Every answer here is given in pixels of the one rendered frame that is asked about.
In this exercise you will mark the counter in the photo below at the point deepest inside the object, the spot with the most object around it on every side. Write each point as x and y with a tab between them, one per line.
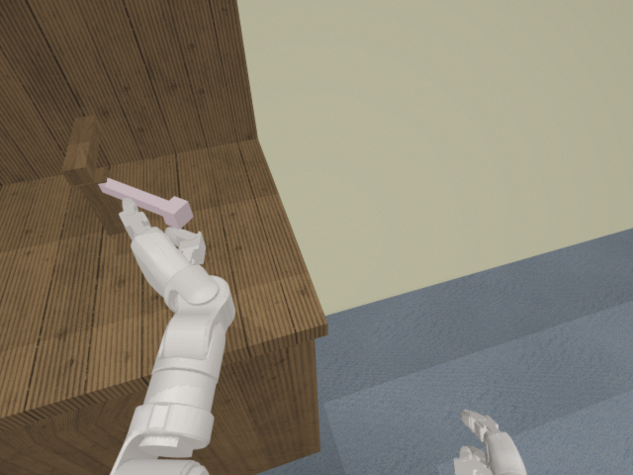
154	94

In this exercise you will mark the robot left forearm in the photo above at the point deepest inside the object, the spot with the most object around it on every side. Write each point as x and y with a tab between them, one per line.
175	417

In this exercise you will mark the robot right hand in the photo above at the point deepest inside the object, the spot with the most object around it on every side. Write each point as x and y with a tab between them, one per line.
500	456

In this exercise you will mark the robot left hand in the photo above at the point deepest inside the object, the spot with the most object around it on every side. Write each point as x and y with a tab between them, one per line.
156	254

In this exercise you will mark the tap lever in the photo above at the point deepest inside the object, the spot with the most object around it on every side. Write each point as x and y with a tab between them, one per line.
176	212

